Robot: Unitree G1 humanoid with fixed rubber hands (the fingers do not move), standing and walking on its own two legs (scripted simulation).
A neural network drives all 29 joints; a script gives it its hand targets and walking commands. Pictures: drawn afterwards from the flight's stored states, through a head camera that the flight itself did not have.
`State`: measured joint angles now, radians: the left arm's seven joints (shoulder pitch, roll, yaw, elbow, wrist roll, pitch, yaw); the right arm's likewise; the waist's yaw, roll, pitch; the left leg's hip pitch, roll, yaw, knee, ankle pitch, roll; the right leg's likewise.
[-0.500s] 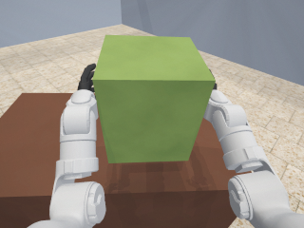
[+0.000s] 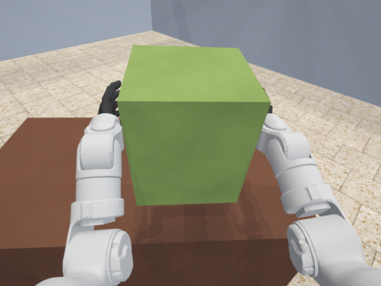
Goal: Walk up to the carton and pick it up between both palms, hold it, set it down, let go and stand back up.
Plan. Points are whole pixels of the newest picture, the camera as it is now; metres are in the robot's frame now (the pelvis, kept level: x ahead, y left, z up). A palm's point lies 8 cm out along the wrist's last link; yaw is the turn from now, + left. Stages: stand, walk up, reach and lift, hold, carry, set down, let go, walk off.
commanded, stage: hold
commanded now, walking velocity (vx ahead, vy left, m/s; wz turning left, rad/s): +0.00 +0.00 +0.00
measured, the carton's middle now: (187, 127) +0.37 +0.01 +0.20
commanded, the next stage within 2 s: none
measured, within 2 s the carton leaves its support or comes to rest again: neither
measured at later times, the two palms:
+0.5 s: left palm (108, 119) +0.37 +0.16 +0.22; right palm (260, 118) +0.37 -0.14 +0.22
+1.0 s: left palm (109, 119) +0.37 +0.16 +0.22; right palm (261, 118) +0.37 -0.14 +0.22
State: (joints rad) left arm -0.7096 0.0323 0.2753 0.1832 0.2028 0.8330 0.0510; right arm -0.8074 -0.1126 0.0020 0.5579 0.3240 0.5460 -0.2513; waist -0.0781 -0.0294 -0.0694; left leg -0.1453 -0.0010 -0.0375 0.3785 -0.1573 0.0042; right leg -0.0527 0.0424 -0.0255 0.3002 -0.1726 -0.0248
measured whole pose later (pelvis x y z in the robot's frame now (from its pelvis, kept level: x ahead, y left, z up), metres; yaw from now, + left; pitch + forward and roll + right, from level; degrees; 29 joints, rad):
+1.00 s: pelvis +0.00 +0.00 +0.00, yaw +0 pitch -4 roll -1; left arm -0.72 0.03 0.28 0.21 0.20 0.83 0.06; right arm -0.82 -0.12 0.01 0.58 0.33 0.55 -0.25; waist -0.07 -0.03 -0.08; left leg -0.15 0.00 -0.04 0.38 -0.16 0.00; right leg -0.06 0.05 -0.02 0.30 -0.17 -0.03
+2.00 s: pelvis +0.00 +0.00 +0.00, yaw +0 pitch -4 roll -1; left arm -0.73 0.03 0.28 0.22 0.19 0.83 0.06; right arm -0.83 -0.12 0.00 0.59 0.33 0.55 -0.25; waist -0.07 -0.03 -0.09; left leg -0.16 0.00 -0.05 0.38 -0.16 0.00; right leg -0.06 0.05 -0.01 0.30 -0.17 -0.02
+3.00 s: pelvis +0.00 +0.00 +0.00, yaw +0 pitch -4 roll -1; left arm -0.73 0.04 0.27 0.22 0.19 0.82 0.06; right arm -0.83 -0.12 0.01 0.59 0.33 0.56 -0.25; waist -0.07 -0.03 -0.09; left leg -0.16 -0.01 -0.05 0.39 -0.15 0.00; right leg -0.07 0.05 -0.01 0.30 -0.17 -0.02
